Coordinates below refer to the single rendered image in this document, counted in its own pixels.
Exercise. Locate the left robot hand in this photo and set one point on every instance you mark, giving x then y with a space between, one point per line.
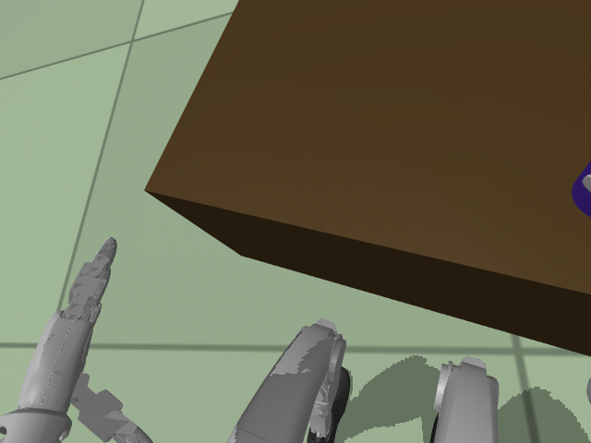
54 378

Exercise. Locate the left robot arm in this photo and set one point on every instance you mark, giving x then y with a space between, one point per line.
34 426

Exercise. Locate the left robot foot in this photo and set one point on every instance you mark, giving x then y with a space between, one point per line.
338 409

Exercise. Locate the bottle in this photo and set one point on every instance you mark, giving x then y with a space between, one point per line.
581 196

